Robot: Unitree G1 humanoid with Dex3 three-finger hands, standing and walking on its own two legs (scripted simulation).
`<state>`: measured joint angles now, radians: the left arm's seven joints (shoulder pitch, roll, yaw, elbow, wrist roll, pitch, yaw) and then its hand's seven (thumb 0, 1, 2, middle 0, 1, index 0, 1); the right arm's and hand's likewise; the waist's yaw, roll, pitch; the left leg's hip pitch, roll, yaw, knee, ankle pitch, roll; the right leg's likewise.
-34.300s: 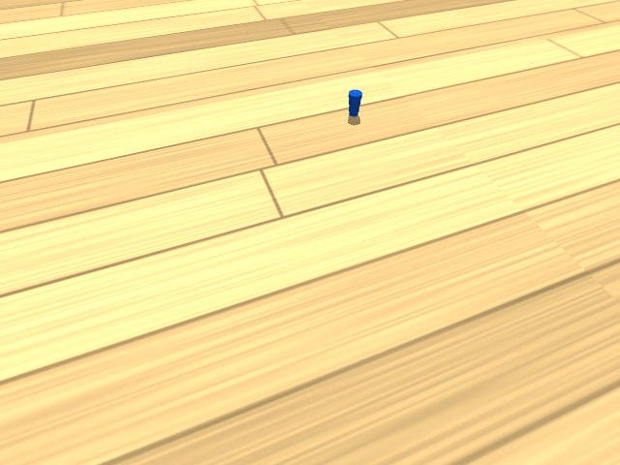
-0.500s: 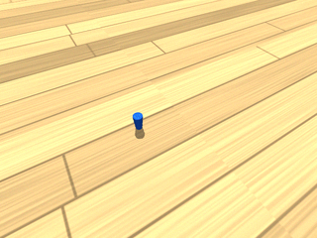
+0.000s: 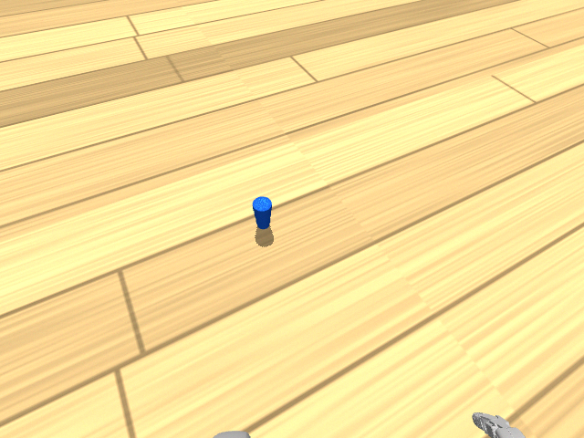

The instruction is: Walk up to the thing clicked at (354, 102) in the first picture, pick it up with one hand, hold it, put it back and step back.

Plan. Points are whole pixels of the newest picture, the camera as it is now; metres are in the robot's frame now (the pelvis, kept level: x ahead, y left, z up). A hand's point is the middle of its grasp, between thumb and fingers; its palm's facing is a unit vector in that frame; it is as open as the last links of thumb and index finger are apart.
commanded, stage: step back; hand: left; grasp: from the side
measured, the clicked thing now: (262, 214) +1.00 +0.15 -0.69
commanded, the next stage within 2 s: stand in 0.18 s
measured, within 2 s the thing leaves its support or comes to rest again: neither
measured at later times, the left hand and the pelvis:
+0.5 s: hand out of the picture +0.11 +0.24 -0.13, palm faces -0.03 -0.94 -0.34, open 7.4 cm; pelvis +0.01 -0.01 +0.02, yaw -1 degrees
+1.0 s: hand out of the picture +0.06 +0.25 -0.14, palm faces -0.05 -0.94 -0.34, open 7.4 cm; pelvis +0.00 +0.00 +0.02, yaw -1 degrees
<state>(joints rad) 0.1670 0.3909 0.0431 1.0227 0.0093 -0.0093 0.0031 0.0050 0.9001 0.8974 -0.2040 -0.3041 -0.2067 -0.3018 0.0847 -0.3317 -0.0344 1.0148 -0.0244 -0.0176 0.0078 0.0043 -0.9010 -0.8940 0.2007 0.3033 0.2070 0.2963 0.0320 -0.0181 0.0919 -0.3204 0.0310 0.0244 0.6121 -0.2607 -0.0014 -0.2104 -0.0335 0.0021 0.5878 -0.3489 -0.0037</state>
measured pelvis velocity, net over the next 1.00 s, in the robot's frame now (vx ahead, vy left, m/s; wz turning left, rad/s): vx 0.00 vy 0.00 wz -0.01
